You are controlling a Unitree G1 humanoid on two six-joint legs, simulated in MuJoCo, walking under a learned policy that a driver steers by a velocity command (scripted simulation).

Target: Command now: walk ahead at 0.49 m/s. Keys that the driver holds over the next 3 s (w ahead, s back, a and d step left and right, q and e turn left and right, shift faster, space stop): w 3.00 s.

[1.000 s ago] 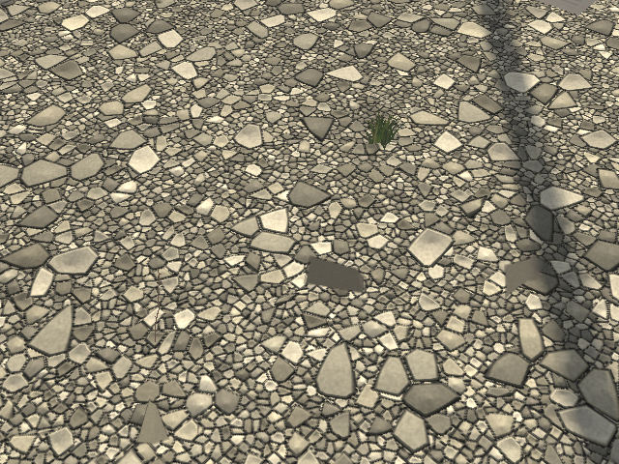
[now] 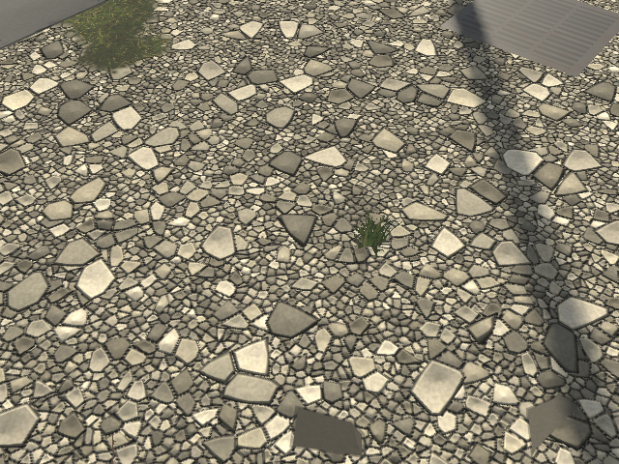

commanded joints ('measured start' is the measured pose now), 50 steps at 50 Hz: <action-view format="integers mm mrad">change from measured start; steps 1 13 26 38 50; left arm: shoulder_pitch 16 -144 109 257 135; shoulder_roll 44 89 110 141 81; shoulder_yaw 13 22 32 43 37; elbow -44 -121 4 91 21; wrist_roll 10 -11 15 -7 -8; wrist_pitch -1 -34 -35 3 -9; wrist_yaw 3 -52 -40 -8 -5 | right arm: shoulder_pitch -33 71 -86 -433 -149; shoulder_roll -139 -192 -92 -80 -101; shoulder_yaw -23 -41 -29 -20 -40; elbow -57 -14 -117 -234 -129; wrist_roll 4 25 15 27 -5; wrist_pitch -14 36 32 8 -3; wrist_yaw -21 -39 -40 3 5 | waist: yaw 40 33 18 101 45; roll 68 119 -7 -26 131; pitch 57 32 8 100 -37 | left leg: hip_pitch -86 192 -539 -551 -17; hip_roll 282 339 243 181 332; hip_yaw -204 -170 -126 -79 -325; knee -188 42 751 268 -99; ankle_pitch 87 321 -15 151 24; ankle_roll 167 83 -57 -30 140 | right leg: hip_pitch -24 197 542 750 87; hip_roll -32 96 -89 -122 -15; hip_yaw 3 -82 104 21 21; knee -158 -618 -979 -936 77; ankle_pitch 166 74 263 227 -104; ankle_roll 22 -42 -204 -146 -19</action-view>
